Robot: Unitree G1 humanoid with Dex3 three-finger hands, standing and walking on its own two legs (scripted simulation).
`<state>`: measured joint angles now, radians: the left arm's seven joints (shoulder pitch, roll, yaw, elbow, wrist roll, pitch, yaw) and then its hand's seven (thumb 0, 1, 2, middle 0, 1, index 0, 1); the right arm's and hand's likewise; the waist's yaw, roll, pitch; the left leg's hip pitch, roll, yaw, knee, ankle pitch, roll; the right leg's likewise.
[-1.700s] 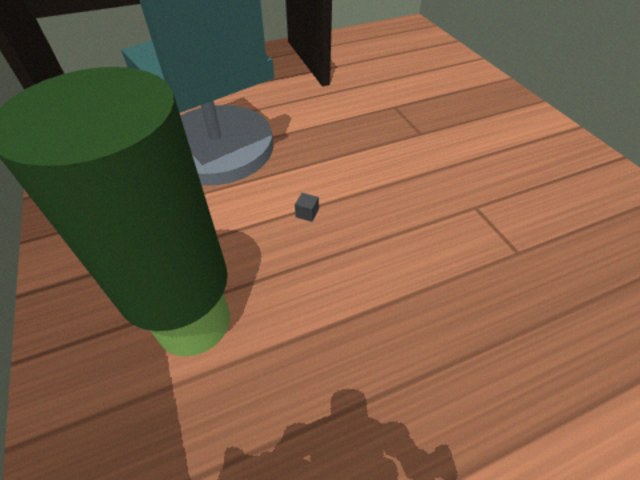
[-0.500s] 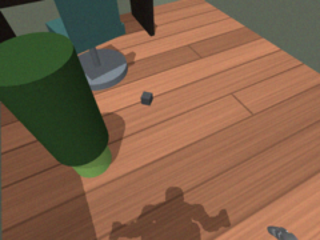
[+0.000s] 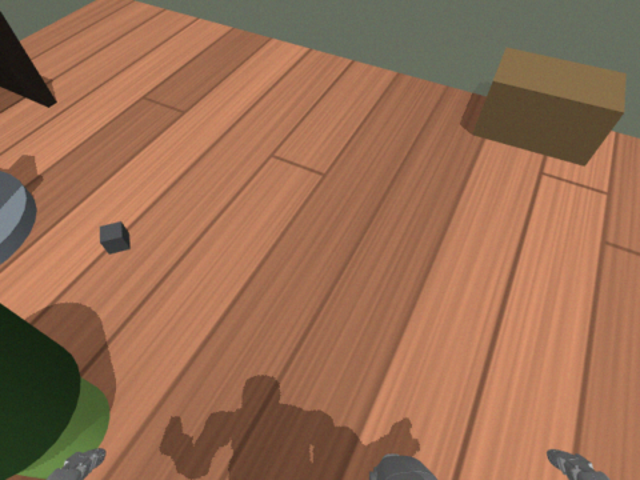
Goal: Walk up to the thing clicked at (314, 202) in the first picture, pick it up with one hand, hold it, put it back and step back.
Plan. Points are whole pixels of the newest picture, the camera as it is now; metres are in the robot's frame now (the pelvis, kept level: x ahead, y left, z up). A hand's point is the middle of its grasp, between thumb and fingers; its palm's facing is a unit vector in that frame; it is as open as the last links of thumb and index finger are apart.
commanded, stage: walk up
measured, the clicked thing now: (115, 237) +1.04 +0.72 -0.73
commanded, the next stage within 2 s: none
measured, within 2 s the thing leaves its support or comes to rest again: neither
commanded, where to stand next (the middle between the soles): +0.07 -0.04 m, yaw -68 degrees
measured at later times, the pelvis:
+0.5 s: pelvis +0.05 +0.04 -0.02, yaw -27 degrees
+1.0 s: pelvis +0.03 +0.03 -0.02, yaw -47 degrees
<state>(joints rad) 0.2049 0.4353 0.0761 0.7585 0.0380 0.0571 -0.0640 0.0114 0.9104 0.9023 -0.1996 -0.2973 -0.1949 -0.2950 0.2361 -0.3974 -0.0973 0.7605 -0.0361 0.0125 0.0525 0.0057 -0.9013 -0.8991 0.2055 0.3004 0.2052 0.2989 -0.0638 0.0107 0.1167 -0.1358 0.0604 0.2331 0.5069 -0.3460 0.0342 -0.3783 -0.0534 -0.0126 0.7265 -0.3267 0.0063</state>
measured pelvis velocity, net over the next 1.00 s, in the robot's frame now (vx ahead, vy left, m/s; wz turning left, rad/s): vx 0.03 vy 0.03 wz -0.81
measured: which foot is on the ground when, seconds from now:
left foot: down 0.00-0.10, up 0.12-0.42, down 0.44-0.98, up 1.00-1.00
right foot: up 0.00-0.04, down 0.06-0.46, up 0.48-0.94, down 0.96-1.00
